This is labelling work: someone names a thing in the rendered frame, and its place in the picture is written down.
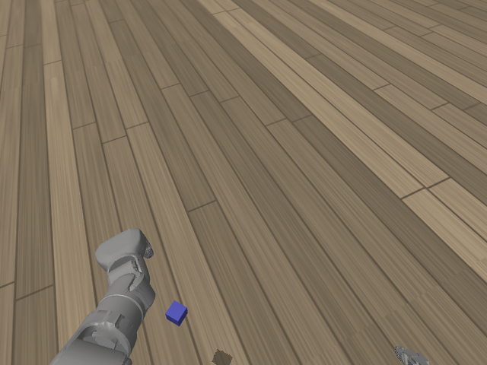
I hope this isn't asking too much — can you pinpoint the cube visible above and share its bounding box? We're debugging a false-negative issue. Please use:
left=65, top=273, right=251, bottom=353
left=165, top=301, right=188, bottom=326

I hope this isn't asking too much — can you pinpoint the left robot hand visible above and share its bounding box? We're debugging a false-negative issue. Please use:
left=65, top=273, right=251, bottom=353
left=95, top=228, right=154, bottom=271

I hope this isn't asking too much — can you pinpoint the right robot hand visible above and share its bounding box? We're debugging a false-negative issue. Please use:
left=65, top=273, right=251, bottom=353
left=394, top=346, right=429, bottom=365

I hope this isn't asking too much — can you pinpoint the left robot arm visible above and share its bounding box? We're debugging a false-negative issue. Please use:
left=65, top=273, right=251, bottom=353
left=49, top=252, right=156, bottom=365

